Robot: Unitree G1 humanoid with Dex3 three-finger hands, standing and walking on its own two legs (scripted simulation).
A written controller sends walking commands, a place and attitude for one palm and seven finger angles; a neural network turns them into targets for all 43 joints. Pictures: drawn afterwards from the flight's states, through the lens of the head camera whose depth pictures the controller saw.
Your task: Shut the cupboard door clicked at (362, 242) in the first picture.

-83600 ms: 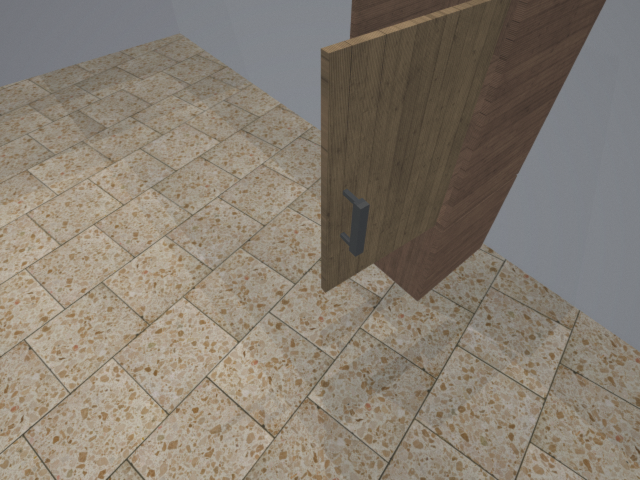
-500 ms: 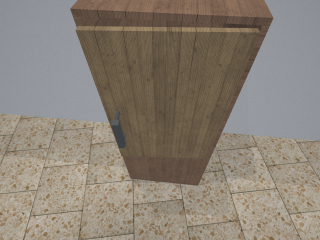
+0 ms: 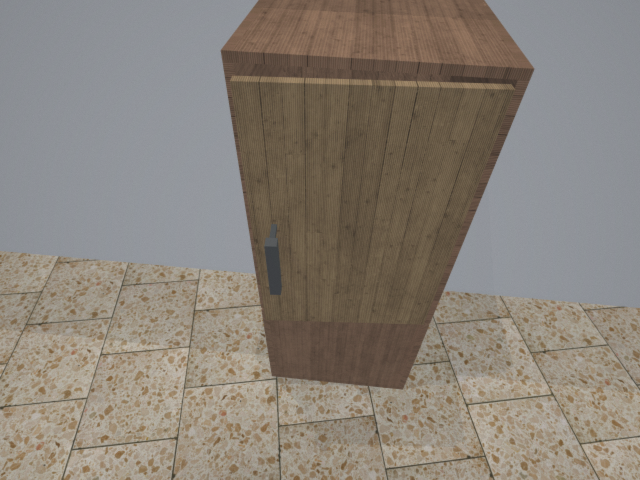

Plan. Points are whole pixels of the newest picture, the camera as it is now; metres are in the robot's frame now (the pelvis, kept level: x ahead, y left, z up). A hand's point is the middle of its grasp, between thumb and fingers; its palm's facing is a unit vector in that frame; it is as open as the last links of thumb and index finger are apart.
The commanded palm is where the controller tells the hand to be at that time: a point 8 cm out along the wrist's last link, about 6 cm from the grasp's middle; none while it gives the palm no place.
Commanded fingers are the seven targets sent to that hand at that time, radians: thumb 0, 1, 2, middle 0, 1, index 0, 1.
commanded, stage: come to a stop and stand still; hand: left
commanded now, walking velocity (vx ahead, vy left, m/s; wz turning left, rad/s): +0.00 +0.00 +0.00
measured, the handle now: (274, 260) +0.52 +0.12 -0.09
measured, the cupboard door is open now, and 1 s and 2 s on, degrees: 4 4 4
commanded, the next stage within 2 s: look again from close up in 0.46 s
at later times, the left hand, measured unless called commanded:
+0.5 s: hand out of the picture -0.03 +0.22 -0.17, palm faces -0.01 -0.97 -0.26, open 7.4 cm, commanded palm none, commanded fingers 0.00 0.90 0.90 -0.20 -0.30 -0.20 -0.30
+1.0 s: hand out of the picture -0.01 +0.23 -0.17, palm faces +0.01 -0.97 -0.26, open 7.4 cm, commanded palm none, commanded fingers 0.00 0.90 0.90 -0.20 -0.30 -0.20 -0.30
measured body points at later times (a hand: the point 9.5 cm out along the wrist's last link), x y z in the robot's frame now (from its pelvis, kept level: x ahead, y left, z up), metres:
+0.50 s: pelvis -0.02 +0.00 +0.01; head -0.04 +0.01 +0.46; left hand -0.03 +0.27 -0.15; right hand +0.03 -0.28 -0.13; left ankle +0.06 +0.07 -0.73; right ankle +0.02 -0.15 -0.73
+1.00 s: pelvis -0.04 +0.01 +0.00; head -0.04 +0.02 +0.45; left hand -0.01 +0.28 -0.15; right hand -0.01 -0.28 -0.14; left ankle +0.06 +0.07 -0.73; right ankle -0.01 -0.14 -0.72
